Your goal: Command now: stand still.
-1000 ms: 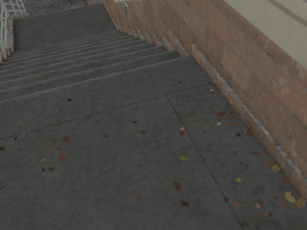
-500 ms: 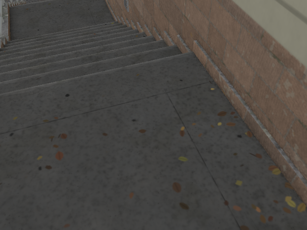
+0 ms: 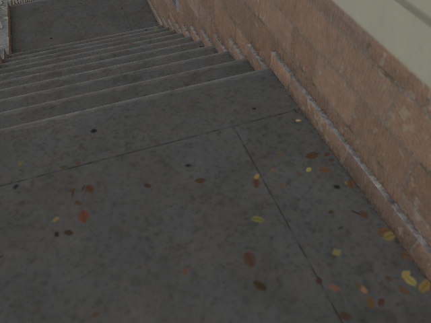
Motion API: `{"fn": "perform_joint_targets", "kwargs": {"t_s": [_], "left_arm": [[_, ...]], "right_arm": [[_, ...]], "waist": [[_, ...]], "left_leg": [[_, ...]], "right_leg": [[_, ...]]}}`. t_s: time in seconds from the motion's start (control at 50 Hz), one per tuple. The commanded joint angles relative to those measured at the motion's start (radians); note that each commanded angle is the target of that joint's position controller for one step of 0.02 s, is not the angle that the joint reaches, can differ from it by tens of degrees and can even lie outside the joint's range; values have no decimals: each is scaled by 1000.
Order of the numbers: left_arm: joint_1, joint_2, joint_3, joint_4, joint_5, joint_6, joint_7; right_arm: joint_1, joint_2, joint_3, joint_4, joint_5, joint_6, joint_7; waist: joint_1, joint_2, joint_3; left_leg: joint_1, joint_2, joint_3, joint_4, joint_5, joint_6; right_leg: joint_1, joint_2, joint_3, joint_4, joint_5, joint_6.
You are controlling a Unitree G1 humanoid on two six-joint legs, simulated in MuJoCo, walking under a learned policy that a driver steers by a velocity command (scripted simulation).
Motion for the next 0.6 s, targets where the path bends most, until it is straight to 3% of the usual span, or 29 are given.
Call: {"fn": "perform_joint_targets", "kwargs": {"t_s": [0.02, 0.1, 0.12, 0.14, 0.16, 0.18, 0.2, 0.22, 0.24, 0.28, 0.32, 0.34, 0.36, 0.4, 0.42, 0.44, 0.46, 0.48, 0.5, 0.52, 0.54, 0.56, 0.58, 0.6], "left_arm": [[41, 60, 3, -10, 0, -5, -3], [51, 56, 0, -3, 1, -4, -2], [88, 103, 20, 2, 14, -2, 8], [88, 142, 39, -10, 34, -3, 22], [61, 132, 42, -34, 46, -7, 37], [27, 85, 35, -68, 52, -18, 57], [-57, 20, 17, -118, 53, -33, 70], [-138, -19, 5, -165, 46, -49, 80], [-164, -19, 5, -190, 39, -62, 88], [-188, 22, 11, -225, 46, -73, 88], [-204, 13, 9, -251, 56, -81, 76], [-299, 135, 40, -296, -35, -40, 36], [-288, 117, 36, -307, -27, -16, 17], [-218, 71, 27, -303, -13, 9, 4], [-134, 66, 27, -269, -4, 12, 3], [0, 79, 38, -230, -1, 13, 9], [128, 106, 50, -188, 12, 12, 17], [363, 161, 76, -119, 18, 7, 34], [466, 256, 91, -100, 44, -11, 53], [380, 271, 62, -130, 25, -24, 55], [259, 272, 60, -152, 11, -24, 59], [187, 230, 52, -170, 11, -40, 59], [98, 206, 44, -187, 21, -46, 60], [29, 187, 37, -206, 24, -54, 64]], "right_arm": [[74, -70, -11, -10, 0, -6, 1], [84, -65, -11, -2, 0, -7, 3], [129, -115, -31, 9, -16, -5, -7], [159, -154, -50, 8, -42, -8, -21], [214, -153, -56, 17, -66, -20, -43], [283, -122, -51, 38, -75, -33, -69], [293, -77, -35, 51, -55, -44, -90], [285, -55, -24, 47, -36, -49, -106], [295, -60, -21, 43, -30, -53, -114], [283, -50, -8, 42, -34, -62, -113], [285, -55, 1, 51, -35, -73, -102], [171, -221, -39, -11, -2, -41, -97], [147, -212, -37, -21, 0, -27, -93], [161, -156, -24, -17, 0, -20, -87], [152, -153, -26, -3, -8, -25, -87], [85, -150, -22, -28, -16, -34, -84], [26, -181, -30, -48, -19, -42, -82], [-45, -208, -38, -67, -34, -49, -80], [-85, -157, -34, -89, -36, -54, -83], [-18, -53, -19, -136, -12, -64, -87], [-18, -40, -10, -163, 1, -55, -83], [-72, -107, -29, -164, -12, -33, -73], [-44, -109, -34, -151, -19, -13, -61], [-11, -94, -33, -149, -28, 11, -54]], "waist": [[-1, -10, 17], [-2, -10, 23], [-6, 4, 19], [-20, 15, 89], [-48, 43, 139], [-76, 93, 147], [-96, 130, 164], [-119, 107, 157], [-133, 89, 123], [-130, 75, 129], [-117, 87, 162], [-95, 117, 195], [-84, 122, 171], [-56, 146, 141], [-17, 165, 127], [57, 128, 85], [135, 86, 43], [274, -13, -24], [331, -292, -51], [194, -373, -18], [106, -234, 34], [82, -48, 81], [24, -15, 103], [-23, -72, 108]], "left_leg": [[-24, 57, -62, -82, 255, 25], [-23, 57, -63, -85, 254, 28], [-20, 64, -80, -112, -7, 62], [-60, 101, -157, -157, -323, 118], [-34, 171, -268, -205, -459, 181], [64, 271, -403, -273, -483, 253], [162, 374, -514, -332, -411, 309], [231, 425, -555, -359, -328, 327], [267, 438, -554, -362, -277, 329], [245, 387, -435, -367, -231, 291], [141, 336, -331, -384, -201, 257], [89, 296, -340, -413, -224, 174], [40, 285, -287, -417, -176, 149], [-64, 258, -199, -380, -115, 122], [-127, 267, -162, -333, -77, 118], [-276, 233, -114, -252, 27, 108], [-357, 207, -86, -94, 183, 100], [-477, 155, -49, 237, 310, 85], [-633, 44, -23, 766, -79, 68], [-788, -35, -145, 935, -171, 85], [-847, 52, -154, 954, -61, 93], [-778, 111, -158, 877, 15, 81], [-693, 140, -176, 791, 67, 66], [-633, 167, -173, 737, 114, 46]], "right_leg": [[-2, -57, 56, -87, 214, -27], [-6, -57, 55, -88, 205, -25], [-11, -47, 54, -90, -64, -47], [-85, -52, 94, -89, -324, -78], [-191, -61, 134, -58, -408, -100], [-296, -59, 134, 6, -330, -96], [-408, -62, 81, 59, -141, -65], [-487, -72, 81, 104, -67, -54], [-510, -74, 81, 178, -93, -50], [-495, -67, 55, 226, -141, -47], [-395, -60, 33, 208, -90, -45], [-405, -57, -14, 162, 55, -12], [-329, -48, -32, 152, 98, 1], [-153, -35, -63, 113, 109, 19], [-38, -53, -44, 191, 196, 13], [165, -22, -88, 246, 212, 16], [323, 9, -108, 253, 119, 16], [536, 23, -94, 204, -33, 1], [555, -176, 223, -35, -440, -32], [432, -352, 617, -233, -439, -60], [318, -464, 757, -352, -605, -126], [175, -462, 661, -325, -587, -132], [57, -416, 533, -280, -498, -111], [-16, -377, 428, -257, -400, -94]]}}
